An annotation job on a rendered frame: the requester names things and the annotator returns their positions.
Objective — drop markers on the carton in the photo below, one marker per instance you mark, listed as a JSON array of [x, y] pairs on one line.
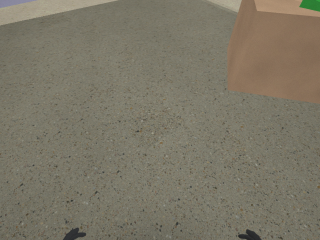
[[311, 5]]

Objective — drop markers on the pedestal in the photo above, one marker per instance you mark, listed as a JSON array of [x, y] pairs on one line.
[[274, 50]]

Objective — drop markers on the right robot hand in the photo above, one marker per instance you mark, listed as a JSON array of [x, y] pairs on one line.
[[251, 235]]

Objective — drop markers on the left robot hand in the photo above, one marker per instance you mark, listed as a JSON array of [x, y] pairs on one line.
[[73, 234]]

